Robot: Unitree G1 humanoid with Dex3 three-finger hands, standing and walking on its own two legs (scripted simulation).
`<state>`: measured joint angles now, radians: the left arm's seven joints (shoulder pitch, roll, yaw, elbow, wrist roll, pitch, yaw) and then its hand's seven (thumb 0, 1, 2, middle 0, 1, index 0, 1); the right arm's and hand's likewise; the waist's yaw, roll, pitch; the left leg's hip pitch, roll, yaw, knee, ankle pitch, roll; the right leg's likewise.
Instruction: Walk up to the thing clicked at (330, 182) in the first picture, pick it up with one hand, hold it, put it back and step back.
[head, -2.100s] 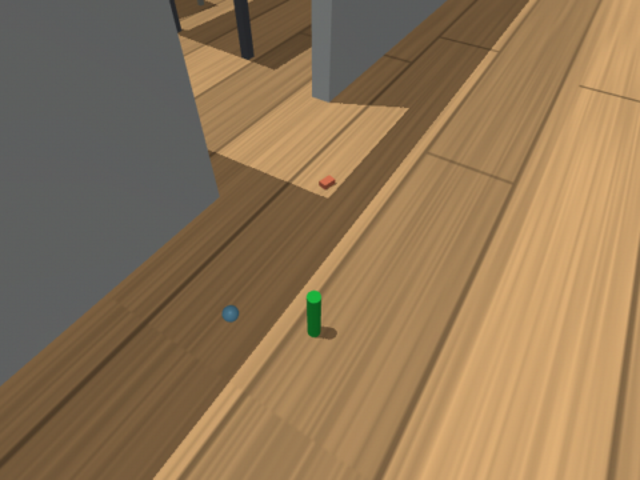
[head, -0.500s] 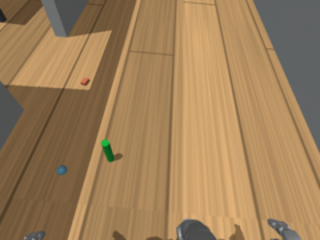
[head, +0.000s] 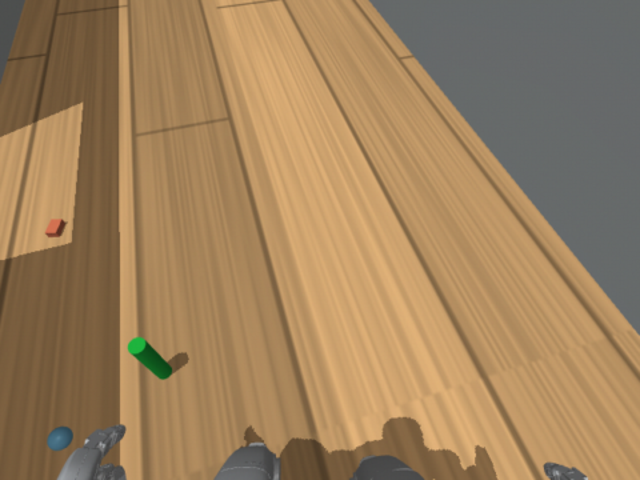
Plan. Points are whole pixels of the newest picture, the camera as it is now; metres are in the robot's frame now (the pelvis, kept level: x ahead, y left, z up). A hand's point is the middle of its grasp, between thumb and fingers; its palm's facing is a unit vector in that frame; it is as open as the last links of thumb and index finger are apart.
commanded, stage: walk up
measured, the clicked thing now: (55, 228) +1.03 +1.00 -0.74
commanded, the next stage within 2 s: none
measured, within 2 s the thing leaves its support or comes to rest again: neither
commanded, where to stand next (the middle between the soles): +0.04 -0.02 m, yaw -18 degrees
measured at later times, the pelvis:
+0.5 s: pelvis -0.01 -0.02 -0.01, yaw -13 degrees
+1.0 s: pelvis -0.02 +0.00 +0.01, yaw -19 degrees
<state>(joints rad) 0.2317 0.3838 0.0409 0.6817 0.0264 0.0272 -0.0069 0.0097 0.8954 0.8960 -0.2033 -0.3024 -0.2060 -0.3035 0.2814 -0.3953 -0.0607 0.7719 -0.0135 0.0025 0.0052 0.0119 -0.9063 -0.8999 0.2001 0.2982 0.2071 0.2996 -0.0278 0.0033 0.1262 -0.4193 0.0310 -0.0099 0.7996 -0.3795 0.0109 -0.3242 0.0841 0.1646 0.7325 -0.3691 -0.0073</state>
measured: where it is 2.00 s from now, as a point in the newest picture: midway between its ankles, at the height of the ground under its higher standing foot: outside the picture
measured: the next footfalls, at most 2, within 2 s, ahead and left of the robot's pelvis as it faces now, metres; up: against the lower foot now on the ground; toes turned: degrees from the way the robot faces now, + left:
left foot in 0.02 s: +0.09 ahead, +0.13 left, +0.00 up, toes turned +0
right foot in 0.34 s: +0.01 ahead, -0.14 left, +0.00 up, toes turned -12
